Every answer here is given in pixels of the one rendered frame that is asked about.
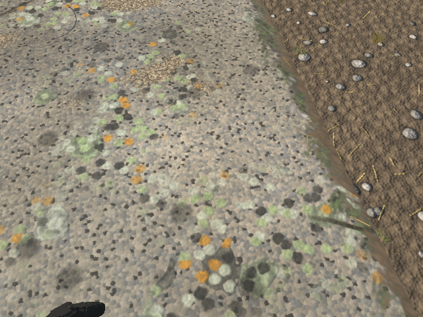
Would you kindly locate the robot left hand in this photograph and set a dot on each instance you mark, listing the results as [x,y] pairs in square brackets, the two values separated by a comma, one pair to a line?
[82,309]

